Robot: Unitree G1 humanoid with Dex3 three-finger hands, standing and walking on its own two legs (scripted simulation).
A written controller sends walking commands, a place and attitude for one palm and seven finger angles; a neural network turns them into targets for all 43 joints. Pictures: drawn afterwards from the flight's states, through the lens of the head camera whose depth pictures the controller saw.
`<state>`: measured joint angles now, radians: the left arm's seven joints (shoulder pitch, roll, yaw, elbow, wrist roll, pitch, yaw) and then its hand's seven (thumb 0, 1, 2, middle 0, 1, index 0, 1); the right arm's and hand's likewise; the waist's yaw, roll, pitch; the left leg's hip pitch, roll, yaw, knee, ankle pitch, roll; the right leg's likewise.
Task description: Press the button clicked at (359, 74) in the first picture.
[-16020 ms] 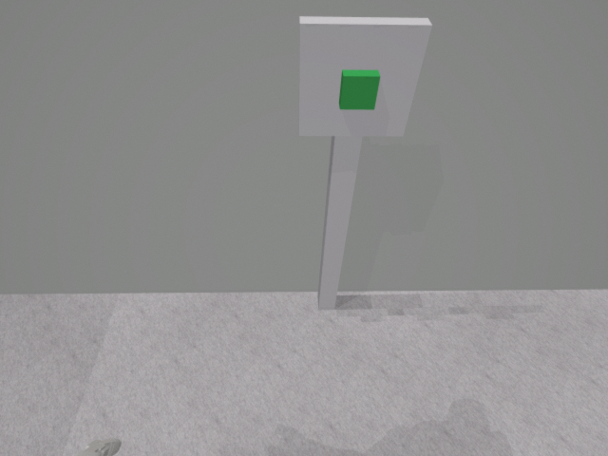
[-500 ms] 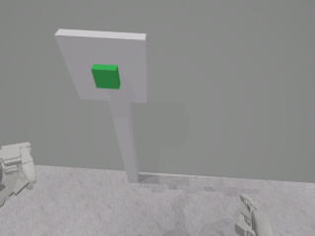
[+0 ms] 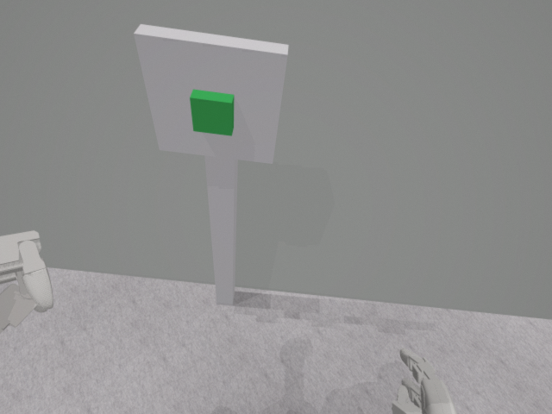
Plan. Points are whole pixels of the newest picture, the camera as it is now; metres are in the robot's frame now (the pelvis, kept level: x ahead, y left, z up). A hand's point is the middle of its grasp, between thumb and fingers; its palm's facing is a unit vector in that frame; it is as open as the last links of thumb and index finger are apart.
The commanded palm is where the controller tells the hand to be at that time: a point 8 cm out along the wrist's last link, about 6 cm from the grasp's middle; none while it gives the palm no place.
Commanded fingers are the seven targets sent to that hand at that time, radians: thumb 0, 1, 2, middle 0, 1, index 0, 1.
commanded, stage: step back with the hand held close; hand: left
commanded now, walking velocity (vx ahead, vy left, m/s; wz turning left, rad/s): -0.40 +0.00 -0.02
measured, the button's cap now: (213, 112) +0.53 +0.15 +0.13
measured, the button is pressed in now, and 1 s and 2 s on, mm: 0 0 0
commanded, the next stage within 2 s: stop stepping back and stand still in 0.38 s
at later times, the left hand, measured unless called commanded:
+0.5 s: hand out of the picture +0.10 +0.21 +0.16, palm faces +0.26 -0.86 -0.43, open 3.1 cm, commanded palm +0.02 +0.25 +0.18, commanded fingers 0.00 0.90 0.90 -1.30 -1.50 -1.30 -1.50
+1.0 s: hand out of the picture -0.05 +0.21 +0.16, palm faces +0.37 -0.84 -0.40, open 3.1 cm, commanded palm -0.12 +0.25 +0.18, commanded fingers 0.00 0.90 0.90 -1.30 -1.50 -1.30 -1.50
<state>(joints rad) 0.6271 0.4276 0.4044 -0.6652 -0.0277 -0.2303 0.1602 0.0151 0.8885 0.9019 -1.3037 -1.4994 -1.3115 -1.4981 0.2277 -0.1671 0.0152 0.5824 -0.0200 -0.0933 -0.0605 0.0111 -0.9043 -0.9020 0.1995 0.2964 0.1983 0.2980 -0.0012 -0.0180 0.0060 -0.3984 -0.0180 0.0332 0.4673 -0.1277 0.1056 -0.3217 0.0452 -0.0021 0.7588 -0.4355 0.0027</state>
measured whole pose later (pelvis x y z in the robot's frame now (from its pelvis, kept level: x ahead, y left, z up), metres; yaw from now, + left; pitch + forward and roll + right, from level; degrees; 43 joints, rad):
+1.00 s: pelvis -0.25 -0.02 -0.01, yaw -1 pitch -3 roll +0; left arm 0.58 0.38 0.34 -0.54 0.00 -0.19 0.15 0.02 0.89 0.90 -1.31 -1.50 -1.31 -1.50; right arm 0.28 -0.19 -0.01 0.62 0.00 -0.13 -0.08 0.01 -0.91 -0.90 0.20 0.30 0.20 0.30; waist -0.04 -0.05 -0.04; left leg -0.27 0.02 -0.01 0.59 -0.28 0.00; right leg -0.39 0.00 -0.07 0.81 -0.44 0.00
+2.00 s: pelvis -0.25 +0.00 +0.00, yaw +2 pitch -1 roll +0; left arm 0.64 0.38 0.34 -0.57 -0.02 -0.24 0.13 0.01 0.89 0.90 -1.30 -1.50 -1.31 -1.50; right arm 0.18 -0.20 0.01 0.59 0.00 -0.12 -0.07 0.01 -0.90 -0.90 0.20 0.30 0.20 0.30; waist 0.00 -0.02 0.04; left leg -0.20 0.00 0.03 0.46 -0.25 0.02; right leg -0.24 0.01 -0.04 0.43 -0.18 -0.02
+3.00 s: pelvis -0.27 +0.00 +0.00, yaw +3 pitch -1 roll +0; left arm 0.25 0.20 0.01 1.13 0.01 0.01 0.02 0.01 0.91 0.90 -0.29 -0.41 -0.30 -0.41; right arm 0.33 -0.16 -0.01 1.11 -0.02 0.01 -0.02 0.00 -0.91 -0.90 0.20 0.30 0.20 0.30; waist -0.01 0.02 0.06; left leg -0.20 -0.02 0.03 0.44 -0.22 0.03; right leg -0.24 0.00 -0.04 0.42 -0.15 -0.02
